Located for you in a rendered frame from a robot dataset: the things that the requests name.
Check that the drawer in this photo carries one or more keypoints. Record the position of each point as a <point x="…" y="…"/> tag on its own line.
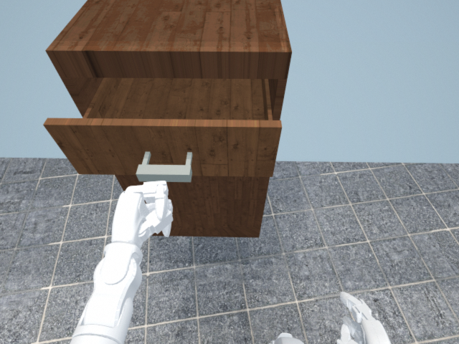
<point x="227" y="124"/>

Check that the right robot shin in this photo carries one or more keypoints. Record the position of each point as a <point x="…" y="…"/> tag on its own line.
<point x="285" y="335"/>

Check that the left robot forearm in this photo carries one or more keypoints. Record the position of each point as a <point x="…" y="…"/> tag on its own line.
<point x="108" y="312"/>

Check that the cabinet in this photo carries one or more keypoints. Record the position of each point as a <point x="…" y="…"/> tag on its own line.
<point x="202" y="39"/>

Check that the robot left hand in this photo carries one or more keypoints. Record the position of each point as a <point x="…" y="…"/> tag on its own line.
<point x="131" y="211"/>

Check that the handle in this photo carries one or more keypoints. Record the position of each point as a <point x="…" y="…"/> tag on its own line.
<point x="168" y="173"/>

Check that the robot right hand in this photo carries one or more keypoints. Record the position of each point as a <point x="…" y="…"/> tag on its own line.
<point x="370" y="331"/>

